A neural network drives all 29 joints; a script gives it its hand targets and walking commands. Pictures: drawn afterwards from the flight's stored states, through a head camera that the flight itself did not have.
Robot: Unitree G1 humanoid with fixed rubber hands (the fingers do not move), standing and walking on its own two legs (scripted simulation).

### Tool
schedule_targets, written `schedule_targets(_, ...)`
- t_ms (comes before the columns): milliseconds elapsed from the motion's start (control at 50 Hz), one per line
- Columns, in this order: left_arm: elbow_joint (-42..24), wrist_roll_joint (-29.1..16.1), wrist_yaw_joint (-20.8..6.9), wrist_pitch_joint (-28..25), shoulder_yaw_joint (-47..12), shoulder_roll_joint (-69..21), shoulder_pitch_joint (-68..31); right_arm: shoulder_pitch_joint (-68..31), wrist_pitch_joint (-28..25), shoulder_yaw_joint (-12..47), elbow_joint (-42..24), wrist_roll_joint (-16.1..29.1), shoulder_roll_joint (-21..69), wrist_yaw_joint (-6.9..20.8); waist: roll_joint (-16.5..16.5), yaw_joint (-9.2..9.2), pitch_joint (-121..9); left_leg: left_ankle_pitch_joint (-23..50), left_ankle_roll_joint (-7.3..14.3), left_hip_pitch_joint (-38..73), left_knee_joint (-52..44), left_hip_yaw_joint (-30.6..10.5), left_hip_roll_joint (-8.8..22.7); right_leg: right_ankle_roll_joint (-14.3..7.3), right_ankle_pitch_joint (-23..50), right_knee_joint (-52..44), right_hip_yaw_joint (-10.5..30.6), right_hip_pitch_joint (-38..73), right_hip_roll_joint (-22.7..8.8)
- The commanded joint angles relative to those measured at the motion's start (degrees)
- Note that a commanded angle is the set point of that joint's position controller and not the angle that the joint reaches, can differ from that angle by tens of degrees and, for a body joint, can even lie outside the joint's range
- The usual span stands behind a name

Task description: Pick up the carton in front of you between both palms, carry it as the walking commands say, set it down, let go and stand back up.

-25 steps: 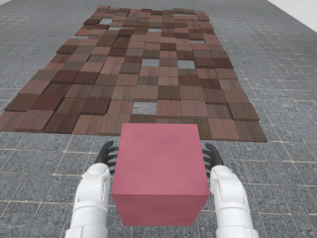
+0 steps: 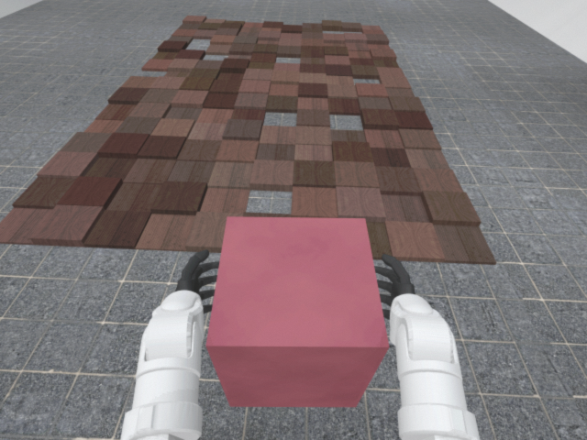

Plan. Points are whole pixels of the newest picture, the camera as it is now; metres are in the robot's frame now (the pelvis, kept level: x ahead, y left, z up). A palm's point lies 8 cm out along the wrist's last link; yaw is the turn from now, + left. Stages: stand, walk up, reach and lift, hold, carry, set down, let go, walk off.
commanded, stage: hold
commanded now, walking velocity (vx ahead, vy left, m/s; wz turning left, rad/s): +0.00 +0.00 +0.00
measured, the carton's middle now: (294, 316) +0.32 +0.00 -0.02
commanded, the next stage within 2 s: carry in 0.20 s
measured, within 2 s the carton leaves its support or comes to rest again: neither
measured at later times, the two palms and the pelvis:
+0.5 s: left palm (171, 266) +0.34 +0.18 +0.08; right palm (377, 265) +0.34 -0.12 +0.08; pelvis +0.06 +0.02 -0.01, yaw +0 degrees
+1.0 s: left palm (192, 162) +0.59 +0.20 +0.09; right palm (345, 171) +0.58 -0.10 +0.08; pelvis +0.31 +0.05 +0.00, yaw +1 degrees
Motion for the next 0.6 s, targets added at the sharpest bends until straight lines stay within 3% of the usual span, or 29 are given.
schedule_targets(0, -0.63, -13.33, -12.72, -0.85, -31.38, -50.45, -26.29, -28.32, -1.55, 32.78, -1.91, 14.73, 51.71, 12.55, -0.30, 0.46, -13.69, 5.04, 0.74, 1.06, -4.66, 1.79, -4.14, 0.24, 5.09, -4.38, -1.34, 4.43, 3.88)
schedule_targets(160, -4.68, -14.45, -12.44, -0.13, -32.98, -49.89, -21.93, -23.52, -1.00, 33.86, -5.56, 15.62, 51.18, 11.96, -0.09, -0.07, -14.35, 12.68, 0.27, 3.11, -4.75, 1.28, -4.46, 0.48, 13.01, -4.69, -0.92, 6.30, 3.98)
schedule_targets(180, -5.67, -16.47, -12.52, 0.14, -34.85, -51.15, -25.11, -27.18, -0.78, 35.53, -6.50, 16.39, 51.45, 11.89, -1.32, 0.04, -16.43, 4.37, 0.95, -2.32, 0.99, 1.70, 6.06, -0.63, 4.17, 0.39, -1.31, -0.95, -7.01)
schedule_targets(220, -10.60, -19.00, -12.13, 0.68, -38.45, -52.31, -27.47, -28.95, -0.08, 38.73, -11.71, 19.02, 53.16, 11.51, -2.91, 0.09, -14.96, -23.69, 1.16, -8.15, 1.68, 1.22, 3.18, -1.86, -28.33, -4.27, 2.47, -5.65, -6.09)
schedule_targets(260, -16.27, -22.00, -11.12, 2.73, -41.52, -52.46, -28.53, -29.48, 1.85, 42.50, -15.95, 21.87, 53.85, 10.85, -6.22, 0.32, -13.94, -24.31, 0.42, -12.64, 6.54, 3.81, 1.55, -2.67, -34.85, -7.41, 5.72, -8.41, -8.57)
schedule_targets(300, -19.53, -22.86, -9.78, 5.59, -43.89, -50.32, -26.85, -28.96, 4.50, 44.77, -19.85, 23.91, 52.28, 9.98, -9.02, 0.19, -16.55, -13.54, -0.13, -13.02, 12.24, 6.80, 0.41, -4.46, -31.09, -8.90, 9.46, -8.10, -11.93)
schedule_targets(340, -19.84, -23.06, -8.37, 9.30, -45.18, -47.81, -22.46, -26.69, 7.95, 45.75, -20.77, 25.09, 48.70, 9.23, -4.62, 0.25, -18.68, -10.09, 0.97, -12.49, 5.68, 6.50, 1.09, -5.28, -24.01, -2.50, 7.26, -5.76, -10.58)
schedule_targets(360, -20.04, -22.74, -7.81, 11.11, -45.11, -45.98, -20.23, -25.19, 9.79, 46.12, -20.51, 25.62, 47.34, 8.95, -1.16, 0.13, -20.26, -11.04, 1.81, -7.63, 3.58, 4.50, 2.71, -4.37, -21.96, 1.08, 4.21, -8.96, -8.86)
schedule_targets(380, -20.74, -22.44, -7.34, 12.93, -45.11, -44.47, -19.39, -23.44, 11.55, 46.08, -20.09, 26.08, 45.88, 8.80, 5.49, -0.65, -20.44, -16.72, 3.72, -1.97, -0.90, -2.61, 7.63, -2.64, -20.52, 8.30, -1.02, -16.18, -5.56)
schedule_targets(400, -22.61, -23.17, -7.05, 14.73, -46.14, -43.70, -20.66, -21.55, 13.16, 45.62, -19.81, 26.39, 44.55, 8.65, 16.36, -1.67, -19.10, -22.22, 7.52, 2.64, -7.30, -14.50, 14.73, -0.35, -17.90, 18.61, -7.41, -25.54, -1.27)
schedule_targets(420, -24.19, -24.48, -6.98, 16.62, -47.33, -42.92, -22.63, -21.77, 14.81, 45.37, -21.24, 26.59, 43.93, 8.41, 18.63, -1.86, -14.31, -18.83, 11.07, 5.44, -10.00, -20.53, 19.08, 0.38, -17.98, 19.41, -9.64, -34.26, -1.47)
schedule_targets(440, -24.66, -26.03, -7.11, 18.16, -47.72, -43.47, -24.00, -23.30, 16.42, 46.18, -23.39, 27.24, 44.06, 8.15, 14.10, -1.99, -12.42, -12.31, 12.27, 5.35, -9.30, -20.60, 19.96, 0.25, -19.08, 19.91, -9.32, -35.69, -3.01)
schedule_targets(460, -25.36, -27.95, -7.46, 19.46, -48.14, -44.68, -24.03, -24.29, 17.81, 46.83, -25.54, 27.61, 44.39, 7.84, 9.42, -1.71, -11.88, -7.14, 11.97, 3.71, -7.95, -17.74, 19.16, -0.26, -19.50, 16.07, -9.80, -33.73, -3.12)
schedule_targets(500, -27.21, -31.08, -8.05, 21.60, -48.56, -46.03, -22.68, -24.34, 20.07, 48.07, -29.55, 29.06, 45.08, 7.08, 5.43, -0.69, -12.42, 2.51, 9.02, -1.59, -4.24, -8.93, 14.84, -0.53, -11.13, 5.77, -12.94, -23.34, -0.85)
schedule_targets(540, -29.16, -32.98, -7.99, 23.10, -49.11, -47.09, -19.66, -23.49, 21.92, 49.76, -33.89, 31.56, 45.46, 6.75, 1.85, -0.16, -18.05, 3.29, 5.27, -11.60, 3.96, 0.77, 11.00, -1.15, -5.93, 3.09, -11.92, -4.04, -2.36)
schedule_targets(560, -29.47, -32.88, -7.79, 23.76, -48.70, -47.19, -17.56, -23.72, 22.86, 50.24, -35.29, 32.49, 45.38, 6.84, -3.88, 0.68, -20.37, 2.68, 2.84, -18.36, 12.54, 6.63, 7.52, -3.72, -8.87, -0.21, -4.52, 4.47, -7.24)
schedule_targets(580, -29.21, -32.23, -7.54, 24.46, -47.67, -46.96, -15.62, -23.62, 24.00, 50.32, -35.48, 33.00, 45.84, 7.06, -13.64, 1.40, -20.93, -3.08, 0.64, -29.07, 21.40, 11.90, 3.48, -8.37, -9.72, -4.51, 8.96, 12.12, -15.99)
